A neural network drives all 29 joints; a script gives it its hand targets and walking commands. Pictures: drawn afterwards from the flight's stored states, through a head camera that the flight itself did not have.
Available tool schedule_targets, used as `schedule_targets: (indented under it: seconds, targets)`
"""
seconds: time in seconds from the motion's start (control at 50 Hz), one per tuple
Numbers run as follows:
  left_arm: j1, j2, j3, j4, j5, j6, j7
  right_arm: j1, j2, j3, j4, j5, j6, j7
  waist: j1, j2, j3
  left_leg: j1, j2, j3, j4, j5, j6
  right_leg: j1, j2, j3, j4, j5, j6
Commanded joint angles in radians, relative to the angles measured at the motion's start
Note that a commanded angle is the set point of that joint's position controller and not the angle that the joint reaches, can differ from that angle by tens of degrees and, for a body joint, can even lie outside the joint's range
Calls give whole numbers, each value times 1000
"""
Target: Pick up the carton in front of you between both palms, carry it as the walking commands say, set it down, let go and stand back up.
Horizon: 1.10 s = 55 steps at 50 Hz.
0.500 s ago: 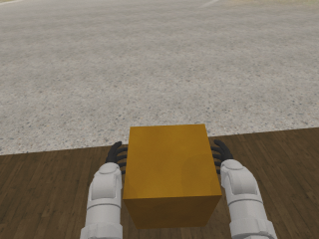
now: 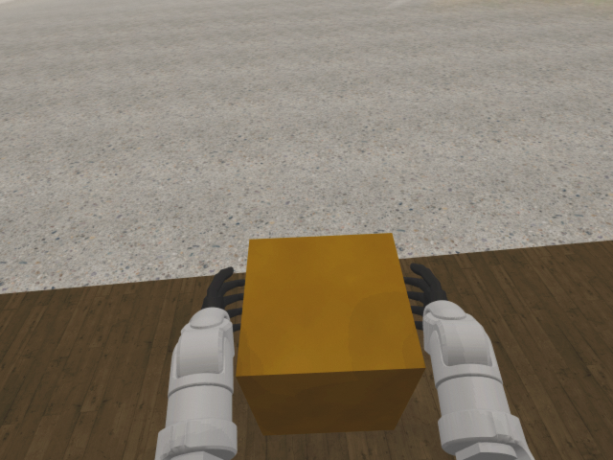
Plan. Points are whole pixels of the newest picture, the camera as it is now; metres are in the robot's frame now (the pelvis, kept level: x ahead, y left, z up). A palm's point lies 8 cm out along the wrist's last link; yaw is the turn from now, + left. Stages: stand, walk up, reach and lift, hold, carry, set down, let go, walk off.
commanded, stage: hold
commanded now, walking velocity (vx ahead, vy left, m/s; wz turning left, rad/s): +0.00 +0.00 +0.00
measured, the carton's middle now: (324, 338) +0.31 +0.00 -0.03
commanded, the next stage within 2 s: carry in 0.54 s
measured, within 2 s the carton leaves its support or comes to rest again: neither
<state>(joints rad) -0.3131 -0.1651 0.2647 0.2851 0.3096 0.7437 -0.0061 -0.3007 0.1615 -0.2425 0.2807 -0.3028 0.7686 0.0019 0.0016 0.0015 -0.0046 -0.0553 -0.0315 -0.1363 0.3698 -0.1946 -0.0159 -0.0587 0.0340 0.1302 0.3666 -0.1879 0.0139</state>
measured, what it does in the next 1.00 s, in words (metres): walks ahead: right foot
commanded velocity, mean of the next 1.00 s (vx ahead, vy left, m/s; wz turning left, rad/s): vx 0.25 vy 0.00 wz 0.00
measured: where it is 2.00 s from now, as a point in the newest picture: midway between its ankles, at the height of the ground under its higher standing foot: (298, 346)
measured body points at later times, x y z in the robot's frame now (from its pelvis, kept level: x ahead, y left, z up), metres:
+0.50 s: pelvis +0.00 +0.00 +0.00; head -0.05 +0.00 +0.45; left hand +0.30 +0.15 +0.05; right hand +0.30 -0.15 +0.04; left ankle +0.02 +0.13 -0.75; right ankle +0.02 -0.13 -0.75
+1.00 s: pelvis +0.12 +0.01 -0.01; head +0.10 +0.02 +0.44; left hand +0.41 +0.16 +0.07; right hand +0.40 -0.14 +0.07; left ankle +0.02 +0.12 -0.72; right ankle +0.10 -0.09 -0.75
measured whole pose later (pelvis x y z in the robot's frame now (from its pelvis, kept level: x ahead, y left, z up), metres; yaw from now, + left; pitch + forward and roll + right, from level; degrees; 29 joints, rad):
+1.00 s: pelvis +0.12 +0.01 -0.01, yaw +2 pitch +5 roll -2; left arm -0.18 -0.14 0.09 -0.23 0.12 1.11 0.09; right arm -0.13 0.13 -0.13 -0.30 -0.11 1.15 -0.09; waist -0.01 0.03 -0.16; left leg -0.29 0.06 0.04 0.73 -0.47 0.00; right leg -0.28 -0.01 -0.18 0.47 -0.25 -0.03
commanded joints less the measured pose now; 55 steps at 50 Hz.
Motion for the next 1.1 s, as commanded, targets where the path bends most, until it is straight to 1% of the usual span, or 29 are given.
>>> schedule_targets:
  seconds: [0.0, 0.24, 0.5, 0.52, 0.54, 0.56, 0.58, 0.6, 0.64, 0.68, 0.7, 0.72, 0.74, 0.76, 0.78, 0.8, 0.82, 0.84, 0.86, 0.88, 0.9, 0.92, 0.94, 0.96, 0.98, 1.0, 1.02, 1.04, 1.08]
  targets:
    - [-471, -940, -545, 4, -281, -17, -258, -534, 933, 543, -48, 291, -47, 252, -1, 0, -218, 28, -64, 74, -63, 134, -4, 53, 61, -69, -60, 128, 8]
    - [-420, -933, -558, -34, -291, -11, -252, -484, 918, 554, -86, 297, -42, 247, -1, 2, -219, 44, -66, 69, -67, 193, -6, 70, 64, -65, -62, 185, 8]
    - [-431, -936, -560, -32, -292, -13, -252, -493, 918, 556, -85, 297, -44, 249, -1, 1, -211, 32, -65, 70, -67, 159, -4, 56, 64, -67, -59, 149, 7]
    - [-448, -937, -575, -30, -303, -11, -250, -508, 919, 563, -82, 303, -43, 249, -1, -25, -183, -103, 102, 44, 15, -10, 14, -73, -108, -35, 13, -37, -7]
    - [-447, -939, -575, -38, -305, -12, -247, -507, 927, 570, -91, 309, -44, 247, -3, -28, -195, -134, 91, 9, -4, -224, 22, -112, -108, 7, -26, -258, -16]
    - [-448, -940, -602, -63, -318, -9, -243, -516, 930, 597, -126, 327, -43, 244, -2, -31, -176, -193, 75, 13, -6, -416, 27, -167, -104, 17, -47, -459, -22]
    - [-458, -946, -628, -96, -331, -5, -238, -534, 931, 619, -157, 344, -39, 241, 0, -36, -162, -239, 68, 24, 12, -489, 27, -186, -109, 26, -56, -548, -30]
    - [-456, -947, -650, -131, -344, 2, -231, -544, 932, 646, -191, 361, -31, 236, 2, -49, -170, -253, 65, 50, 55, -429, 20, -182, -127, 39, -58, -520, -41]
    - [-432, -934, -701, -205, -378, 30, -213, -526, 927, 705, -254, 398, 0, 225, 6, -105, -260, -249, 32, 143, 181, -240, 6, -130, -177, 78, -75, -439, -74]
    - [-415, -912, -755, -273, -411, 79, -194, -520, 907, 760, -322, 439, 47, 214, 5, -151, -290, -252, 7, 198, 153, -234, 11, -132, -213, 99, -82, -479, -104]
    - [-419, -897, -779, -314, -427, 109, -186, -523, 894, 780, -354, 457, 74, 208, 5, -135, -283, -221, 12, 197, 115, -255, 19, -173, -206, 72, -66, -501, -99]
    - [-424, -882, -798, -354, -443, 141, -179, -527, 880, 795, -382, 474, 105, 202, 5, -84, -266, -176, 42, 161, 56, -288, 32, -235, -180, 19, -15, -495, -81]
    - [-434, -868, -813, -391, -460, 174, -173, -518, 861, 805, -399, 487, 138, 195, -3, 32, -245, -113, 133, 26, -32, -374, 63, -338, -127, -74, 122, -444, -45]
    - [-453, -861, -829, -411, -484, 209, -169, -490, 840, 804, -401, 495, 170, 189, -17, 218, -231, -24, 266, -190, -153, -464, 116, -471, -57, -201, 347, -328, 0]
    - [-456, -846, -847, -426, -510, 244, -169, -457, 817, 806, -408, 498, 200, 179, -23, 279, -170, 47, 352, -321, -178, -348, 175, -618, -43, -239, 365, -331, 6]
    - [-467, -849, -872, -443, -541, 271, -170, -445, 812, 808, -441, 501, 225, 168, -27, 237, -153, 55, 370, -330, -161, -193, 207, -633, -69, -217, 344, -345, -8]
    - [-452, -863, -889, -456, -571, 292, -171, -440, 810, 816, -491, 515, 251, 159, -28, 183, -184, 72, 356, -261, -138, -93, 205, -596, -68, -221, 290, -339, -14]
    - [-431, -875, -897, -481, -595, 311, -171, -437, 814, 827, -541, 530, 274, 152, -28, 156, -227, 81, 327, -180, -109, -23, 186, -533, -48, -251, 227, -278, -13]
    - [-406, -884, -899, -502, -609, 328, -169, -433, 822, 837, -580, 545, 295, 148, -24, 153, -272, 69, 287, -90, -71, 27, 159, -438, -24, -289, 148, -195, -12]
    - [-372, -890, -897, -521, -613, 345, -165, -416, 827, 845, -609, 558, 316, 147, -15, 155, -313, 15, 242, 10, -18, 31, 128, -290, -7, -322, 49, -101, -12]
    - [-342, -891, -892, -543, -610, 361, -161, -379, 835, 849, -626, 567, 335, 148, -12, 125, -348, -99, 203, 90, 49, -22, 102, -91, -20, -316, -10, -30, -14]
    - [-297, -887, -883, -554, -603, 378, -156, -346, 836, 849, -633, 571, 352, 152, 3, 60, -387, -282, 170, 153, 166, -72, 71, 152, -97, -229, -36, -44, -34]
    - [-251, -861, -869, -560, -578, 391, -149, -348, 833, 859, -658, 583, 374, 160, 23, -167, -393, -505, 100, 261, 405, -170, 27, 290, -301, 84, -120, -207, -120]
    - [-228, -841, -853, -566, -545, 399, -140, -376, 830, 870, -678, 604, 394, 171, 30, -296, -325, -733, 53, 257, 508, -331, 22, 359, -454, 326, -141, -107, -232]
    - [-234, -882, -851, -583, -545, 414, -136, -392, 831, 872, -688, 616, 407, 179, 30, -222, -270, -810, 99, 201, 569, -390, 42, 341, -493, 340, -128, 24, -279]
    - [-223, -899, -853, -612, -553, 426, -134, -373, 837, 870, -695, 628, 416, 186, 33, -143, -267, -814, 117, 195, 598, -396, 43, 327, -474, 278, -117, 124, -267]
    - [-252, -901, -860, -649, -566, 434, -132, -381, 844, 872, -702, 639, 422, 188, 33, -84, -282, -805, 129, 194, 559, -363, 40, 325, -455, 209, -125, 119, -238]
    - [-294, -895, -867, -683, -583, 442, -132, -387, 850, 870, -709, 644, 426, 187, 32, -75, -282, -769, 135, 202, 482, -305, 32, 301, -422, 130, -141, 110, -202]
    - [-323, -880, -880, -710, -612, 458, -136, -375, 848, 859, -715, 638, 432, 175, 26, -120, -278, -631, 102, 257, 345, -167, 18, 210, -339, -34, -149, 130, -152]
